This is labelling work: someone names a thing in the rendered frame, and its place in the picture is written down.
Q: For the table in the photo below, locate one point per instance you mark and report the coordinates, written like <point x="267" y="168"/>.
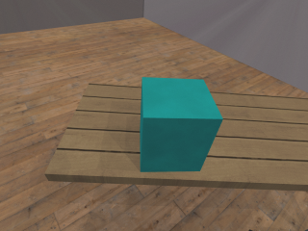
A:
<point x="261" y="144"/>

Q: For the carton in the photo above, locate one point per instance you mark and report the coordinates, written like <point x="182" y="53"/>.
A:
<point x="179" y="122"/>

